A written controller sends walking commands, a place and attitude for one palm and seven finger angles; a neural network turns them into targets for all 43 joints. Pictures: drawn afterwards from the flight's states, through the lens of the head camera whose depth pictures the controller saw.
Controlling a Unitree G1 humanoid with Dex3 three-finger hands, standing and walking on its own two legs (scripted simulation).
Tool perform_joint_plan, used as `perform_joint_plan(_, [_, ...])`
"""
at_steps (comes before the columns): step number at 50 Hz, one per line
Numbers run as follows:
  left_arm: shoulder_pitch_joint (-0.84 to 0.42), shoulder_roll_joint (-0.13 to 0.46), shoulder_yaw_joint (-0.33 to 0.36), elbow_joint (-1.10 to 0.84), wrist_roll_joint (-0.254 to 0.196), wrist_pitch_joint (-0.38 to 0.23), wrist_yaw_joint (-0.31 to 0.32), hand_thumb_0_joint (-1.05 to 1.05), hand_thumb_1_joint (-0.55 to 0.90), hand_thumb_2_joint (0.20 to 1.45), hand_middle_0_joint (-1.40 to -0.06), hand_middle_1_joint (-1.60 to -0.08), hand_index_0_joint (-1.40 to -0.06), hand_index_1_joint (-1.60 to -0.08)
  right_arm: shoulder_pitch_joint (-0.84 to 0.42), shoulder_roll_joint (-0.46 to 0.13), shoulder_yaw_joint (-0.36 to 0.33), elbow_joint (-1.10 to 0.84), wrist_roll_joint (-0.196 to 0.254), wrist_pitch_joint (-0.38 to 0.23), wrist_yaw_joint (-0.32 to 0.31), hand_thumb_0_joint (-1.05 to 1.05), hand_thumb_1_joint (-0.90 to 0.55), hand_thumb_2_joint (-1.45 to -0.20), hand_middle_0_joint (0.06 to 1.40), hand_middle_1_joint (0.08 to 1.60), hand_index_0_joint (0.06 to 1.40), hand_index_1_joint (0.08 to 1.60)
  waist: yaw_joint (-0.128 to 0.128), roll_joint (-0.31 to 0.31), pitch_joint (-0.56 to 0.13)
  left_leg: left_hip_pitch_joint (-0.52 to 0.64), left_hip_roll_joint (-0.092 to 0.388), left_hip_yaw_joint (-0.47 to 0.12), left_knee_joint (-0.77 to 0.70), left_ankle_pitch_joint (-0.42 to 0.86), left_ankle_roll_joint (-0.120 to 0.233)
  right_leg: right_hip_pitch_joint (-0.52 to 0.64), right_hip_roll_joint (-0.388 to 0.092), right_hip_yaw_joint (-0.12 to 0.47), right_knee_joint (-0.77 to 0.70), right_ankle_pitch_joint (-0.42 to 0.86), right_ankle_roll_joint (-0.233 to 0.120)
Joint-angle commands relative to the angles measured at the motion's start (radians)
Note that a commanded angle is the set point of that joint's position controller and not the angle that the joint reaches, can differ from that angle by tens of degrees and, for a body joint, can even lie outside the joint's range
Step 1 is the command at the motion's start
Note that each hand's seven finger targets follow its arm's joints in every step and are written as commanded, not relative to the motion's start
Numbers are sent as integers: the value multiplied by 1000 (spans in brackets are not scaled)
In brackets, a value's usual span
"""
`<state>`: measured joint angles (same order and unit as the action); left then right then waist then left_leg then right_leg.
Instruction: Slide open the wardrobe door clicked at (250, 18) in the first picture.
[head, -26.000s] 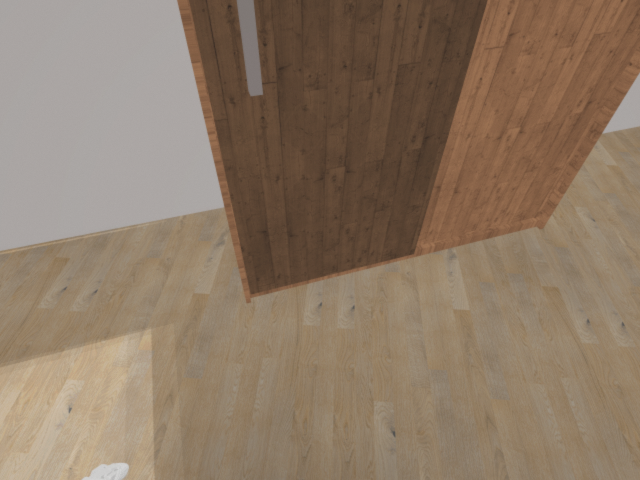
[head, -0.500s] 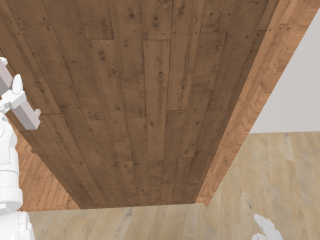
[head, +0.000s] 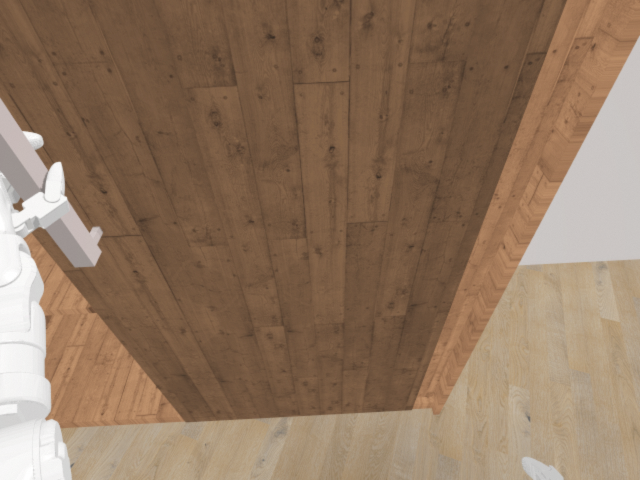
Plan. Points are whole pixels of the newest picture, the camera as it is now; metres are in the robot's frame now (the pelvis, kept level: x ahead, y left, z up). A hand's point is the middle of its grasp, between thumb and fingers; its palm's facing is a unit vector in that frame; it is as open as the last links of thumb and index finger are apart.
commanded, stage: stop walking and hold the door there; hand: left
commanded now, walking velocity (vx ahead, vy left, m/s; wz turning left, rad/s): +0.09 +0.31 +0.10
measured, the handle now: (32, 157) +0.40 +0.35 +0.23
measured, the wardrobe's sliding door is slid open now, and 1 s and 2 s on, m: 0.58 0.58 0.57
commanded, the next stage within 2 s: loosen the grip on the handle in 0.98 s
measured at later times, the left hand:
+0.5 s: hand (54, 199) +0.37 +0.33 +0.20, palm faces +0.42 -0.89 -0.19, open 6.2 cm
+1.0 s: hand (55, 199) +0.37 +0.32 +0.20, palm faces +0.40 -0.90 -0.16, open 6.2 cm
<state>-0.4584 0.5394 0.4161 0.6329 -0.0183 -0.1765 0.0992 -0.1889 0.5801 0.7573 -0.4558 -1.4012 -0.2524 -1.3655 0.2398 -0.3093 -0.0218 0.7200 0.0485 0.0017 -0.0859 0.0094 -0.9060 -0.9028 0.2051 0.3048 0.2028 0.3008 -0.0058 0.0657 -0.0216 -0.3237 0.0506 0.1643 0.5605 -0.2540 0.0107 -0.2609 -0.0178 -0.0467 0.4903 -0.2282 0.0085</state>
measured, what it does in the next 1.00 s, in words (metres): steps on the spot: left foot, then right foot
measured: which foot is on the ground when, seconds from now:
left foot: up 0.00-0.14, down 0.16-1.00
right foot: down 0.00-0.16, up 0.18-0.42, down 0.44-1.00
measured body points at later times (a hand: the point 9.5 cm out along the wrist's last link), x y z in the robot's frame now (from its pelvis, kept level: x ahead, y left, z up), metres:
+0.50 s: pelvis -0.04 +0.07 +0.00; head +0.00 +0.06 +0.44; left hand +0.34 +0.37 +0.21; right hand +0.10 -0.13 -0.13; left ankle +0.01 +0.16 -0.74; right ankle -0.04 -0.01 -0.74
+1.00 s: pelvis -0.04 +0.07 +0.00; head -0.03 +0.07 +0.45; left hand +0.34 +0.37 +0.21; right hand +0.10 -0.19 -0.09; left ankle +0.01 +0.16 -0.74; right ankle -0.04 -0.01 -0.74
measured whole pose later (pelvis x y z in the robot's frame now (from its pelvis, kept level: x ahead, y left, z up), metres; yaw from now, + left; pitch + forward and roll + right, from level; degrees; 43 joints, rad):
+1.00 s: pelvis -0.04 +0.07 +0.00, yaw -3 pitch +0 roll +0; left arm -0.50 0.43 0.30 0.47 -0.07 -0.10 0.12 -0.14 0.69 0.75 -0.45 -1.40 -0.26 -1.38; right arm 0.19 -0.27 0.02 0.68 0.04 -0.02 -0.09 0.01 -0.91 -0.90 0.20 0.30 0.20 0.30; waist 0.01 0.02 0.01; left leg -0.27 0.03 0.16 0.47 -0.19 0.04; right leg -0.21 0.04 -0.06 0.46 -0.24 -0.05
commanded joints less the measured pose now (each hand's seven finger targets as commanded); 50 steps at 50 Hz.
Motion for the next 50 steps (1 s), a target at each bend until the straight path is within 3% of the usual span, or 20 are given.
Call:
perform_joint_plan(1, [-283,322,61,-147,12,-11,16,0,900,900,-450,-1400,-450,-1400,-86,-125,-45,-150,1,-34,-3,0,-900,-900,200,300,200,300,43,-251,-151,-125,-5,-168,182,-164,-14,181,-395,332,-153,327,-141])
perform_joint_plan(4, [-278,319,82,-177,14,-8,12,0,900,900,-450,-1400,-450,-1400,-82,-116,-40,-143,-5,-38,1,0,-900,-900,200,300,200,300,25,-299,-158,-30,8,-167,55,-122,-11,137,-376,207,-63,398,-99])
perform_joint_plan(6, [-287,283,45,-224,11,-13,6,0,900,900,-450,-1400,-450,-1400,-99,-104,-38,-132,-10,-25,-4,0,-900,-900,200,300,200,300,6,-197,-167,154,-14,-94,-120,106,-11,29,-294,90,35,316,-33])
perform_joint_plan(7, [-313,254,20,-283,9,-28,3,0,900,900,-450,-1400,-450,-1400,-121,-106,-41,-147,-9,-27,-6,0,-900,-900,200,300,200,300,10,-81,-168,204,39,-123,-153,218,7,-31,-217,37,121,259,-3])
perform_joint_plan(8, [-338,204,-22,-341,3,-47,-2,0,900,900,-450,-1400,-450,-1400,-140,-115,-43,-165,-3,-28,-5,0,-900,-900,200,300,200,300,19,111,-176,229,131,-215,-136,374,44,-91,-121,-30,218,125,31])
perform_joint_plan(9, [-368,140,-81,-391,-3,-64,-13,0,900,900,-450,-1400,-450,-1400,-140,-97,-36,-182,4,-27,2,0,-900,-900,200,300,200,300,17,222,-204,224,193,-266,-137,473,92,-115,-62,-51,324,-171,38])
perform_joint_plan(10, [-374,67,-145,-431,-4,-74,-29,0,900,900,-450,-1400,-450,-1400,-132,-55,-16,-192,5,-33,6,0,-900,-900,200,300,200,300,6,251,-191,252,228,-307,-189,461,145,-176,-26,-58,443,-316,35])
perform_joint_plan(11, [-370,95,-107,-431,2,-73,-22,0,900,900,-450,-1400,-450,-1400,-116,-57,-12,-185,-3,-42,3,0,-900,-900,200,300,200,300,6,179,-189,244,262,-370,-207,464,178,-202,-29,-34,514,-353,31])
perform_joint_plan(12, [-377,53,-141,-436,-3,-63,-20,0,900,900,-450,-1400,-450,-1400,-104,-62,-15,-179,-2,-50,3,0,-900,-900,200,300,200,300,3,84,-185,256,271,-388,-184,507,181,-212,-34,-15,508,-324,26])
perform_joint_plan(15, [-383,66,-136,-474,-13,-27,-10,0,900,900,-450,-1400,-450,-1400,-83,-82,-23,-162,-3,-76,4,0,-900,-900,200,300,200,300,2,-19,-232,356,244,-335,-144,594,148,-177,-19,-9,367,-206,30])
perform_joint_plan(18, [-408,77,-137,-484,-9,-6,-6,0,900,900,-450,-1400,-450,-1400,-108,-69,2,-161,-14,-86,10,0,-900,-900,200,300,200,300,9,118,-237,335,229,-293,-170,459,112,-74,-2,-13,169,-185,17])
perform_joint_plan(20, [-424,101,-127,-472,-8,3,-7,0,900,900,-450,-1400,-450,-1400,-118,-72,17,-164,-23,-85,9,0,-900,-900,200,300,200,300,20,141,-220,260,222,-278,-170,334,90,28,-5,4,30,-125,3])
perform_joint_plan(22, [-444,100,-128,-473,-9,7,-9,0,900,900,-450,-1400,-450,-1400,-121,-69,19,-170,-26,-82,9,0,-900,-900,200,300,200,300,19,49,-240,218,190,-252,-117,261,52,114,-40,63,-101,1,-19])
perform_joint_plan(25, [-407,138,-94,-427,-19,29,-5,0,900,900,-450,-1400,-450,-1400,-111,-64,16,-172,-23,-82,3,0,-900,-900,200,300,200,300,11,-201,-260,137,89,-149,-47,125,-6,159,-164,176,-101,123,-61])
perform_joint_plan(26, [-398,135,-84,-406,-27,33,-2,0,900,900,-450,-1400,-450,-1400,-108,-70,9,-170,-18,-81,2,0,-900,-900,200,300,200,300,14,-208,-250,132,72,-143,-32,103,-4,148,-176,191,-100,140,-67])
perform_joint_plan(28, [-407,142,-74,-400,-29,28,0,0,900,900,-450,-1400,-450,-1400,-118,-67,16,-164,-17,-82,0,0,-900,-900,200,300,200,300,18,-140,-255,171,77,-148,-65,143,2,116,-163,159,-78,185,-46])
perform_joint_plan(30, [-399,126,-97,-417,-27,24,-2,0,900,900,-450,-1400,-450,-1400,-122,-75,15,-163,-17,-78,-6,0,-900,-900,200,300,200,300,19,-11,-263,245,121,-190,-108,255,20,68,-106,95,-42,143,-14])
perform_joint_plan(32, [-388,106,-103,-407,-21,15,-2,0,900,900,-450,-1400,-450,-1400,-125,-75,18,-166,-18,-76,-6,0,-900,-900,200,300,200,300,25,35,-244,245,164,-255,-145,263,40,36,-60,72,-33,54,-1])
perform_joint_plan(37, [-356,108,-101,-371,-19,6,1,0,900,900,-450,-1400,-450,-1400,-121,-88,8,-165,-17,-66,-16,0,-900,-900,200,300,200,300,27,13,-197,202,149,-230,-150,242,27,41,-66,93,-72,61,-9])
perform_joint_plan(50, [-330,92,-127,-370,-29,8,-1,0,900,900,-450,-1400,-450,-1400,-124,-94,2,-174,-13,-61,-24,0,-900,-900,200,300,200,300,21,-17,-239,279,127,-184,-131,298,16,24,-79,112,-105,147,-4])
